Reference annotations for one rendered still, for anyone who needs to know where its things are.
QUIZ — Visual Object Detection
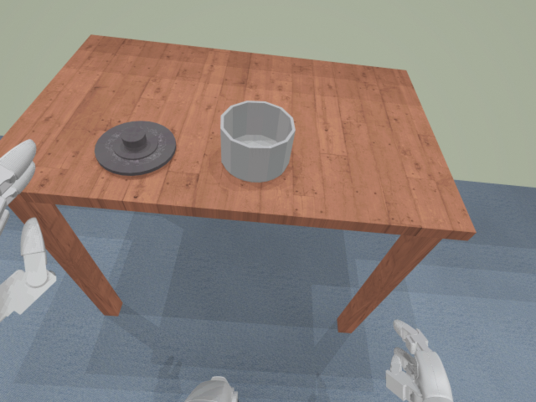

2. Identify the knob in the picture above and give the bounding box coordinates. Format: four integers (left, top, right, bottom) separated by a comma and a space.
121, 127, 147, 148

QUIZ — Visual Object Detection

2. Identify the left robot shin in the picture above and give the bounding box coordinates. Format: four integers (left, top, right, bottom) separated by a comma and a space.
211, 376, 229, 384

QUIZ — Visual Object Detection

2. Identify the pot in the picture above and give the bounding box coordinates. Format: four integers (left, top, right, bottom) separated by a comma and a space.
220, 100, 296, 183

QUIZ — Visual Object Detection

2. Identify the lid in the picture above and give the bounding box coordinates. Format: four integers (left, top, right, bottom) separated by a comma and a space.
95, 121, 176, 176

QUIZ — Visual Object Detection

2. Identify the table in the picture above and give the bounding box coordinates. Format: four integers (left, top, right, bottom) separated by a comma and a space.
0, 34, 476, 333

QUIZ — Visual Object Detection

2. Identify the robot left hand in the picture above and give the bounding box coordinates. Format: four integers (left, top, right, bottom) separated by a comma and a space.
0, 139, 56, 322

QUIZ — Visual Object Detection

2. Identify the robot left thigh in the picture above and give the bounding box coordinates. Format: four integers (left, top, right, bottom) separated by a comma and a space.
184, 380, 238, 402

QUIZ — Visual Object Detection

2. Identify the robot right hand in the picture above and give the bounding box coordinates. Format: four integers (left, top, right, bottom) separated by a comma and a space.
386, 319, 453, 402

